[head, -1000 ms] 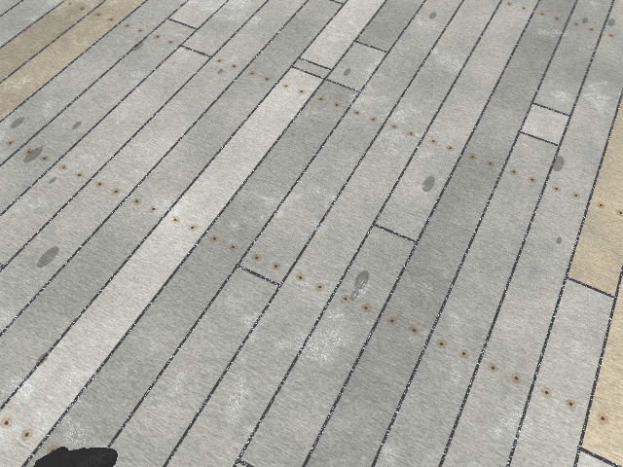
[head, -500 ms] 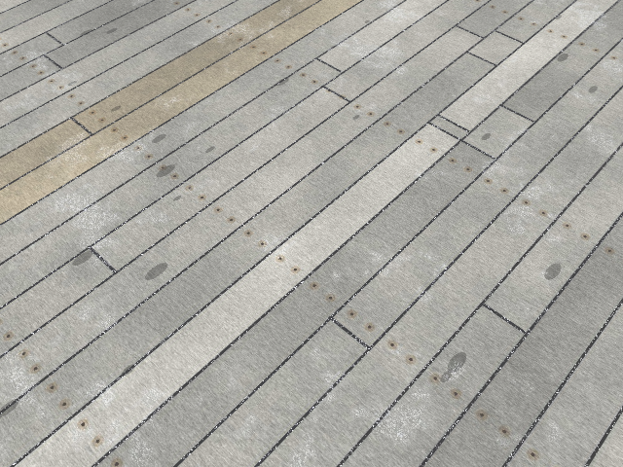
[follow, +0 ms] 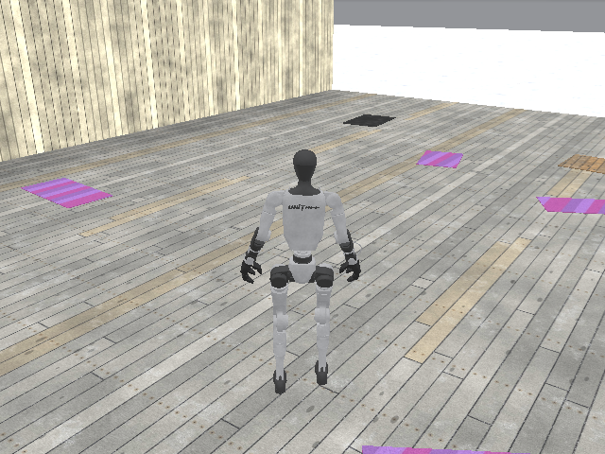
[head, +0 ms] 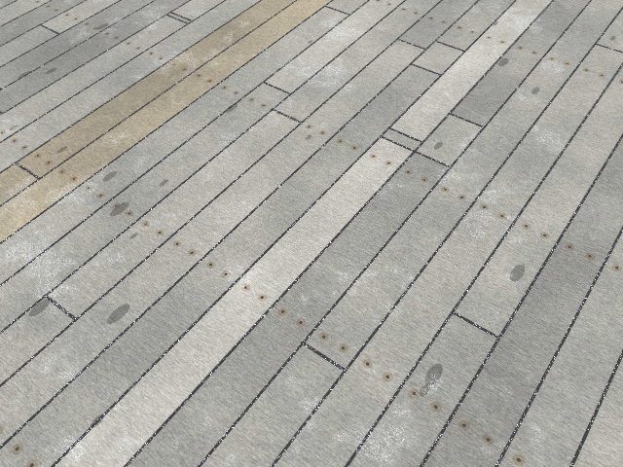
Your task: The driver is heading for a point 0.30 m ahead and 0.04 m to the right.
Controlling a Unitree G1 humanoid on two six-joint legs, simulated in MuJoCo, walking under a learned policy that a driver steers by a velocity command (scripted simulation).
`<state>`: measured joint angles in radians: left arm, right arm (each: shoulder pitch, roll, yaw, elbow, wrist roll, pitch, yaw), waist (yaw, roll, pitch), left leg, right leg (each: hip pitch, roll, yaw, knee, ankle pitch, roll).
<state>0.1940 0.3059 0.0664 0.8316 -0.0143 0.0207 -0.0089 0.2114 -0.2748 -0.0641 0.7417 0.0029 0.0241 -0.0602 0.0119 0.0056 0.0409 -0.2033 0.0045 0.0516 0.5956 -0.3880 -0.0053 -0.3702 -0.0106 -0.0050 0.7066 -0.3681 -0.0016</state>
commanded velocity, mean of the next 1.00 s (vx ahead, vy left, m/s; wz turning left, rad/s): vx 0.14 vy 0.00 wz -0.34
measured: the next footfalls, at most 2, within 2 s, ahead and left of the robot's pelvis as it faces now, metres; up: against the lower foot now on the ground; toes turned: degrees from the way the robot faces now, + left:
left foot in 0.46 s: +0.15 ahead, +0.11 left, +0.00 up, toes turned -20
right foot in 0.82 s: +0.19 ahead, -0.17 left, +0.00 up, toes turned -19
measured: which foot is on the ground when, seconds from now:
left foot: down 0.00-0.04, up 0.06-0.44, down 0.46-0.82, up 0.84-1.00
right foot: down 0.00-0.46, up 0.48-0.80, down 0.82-1.00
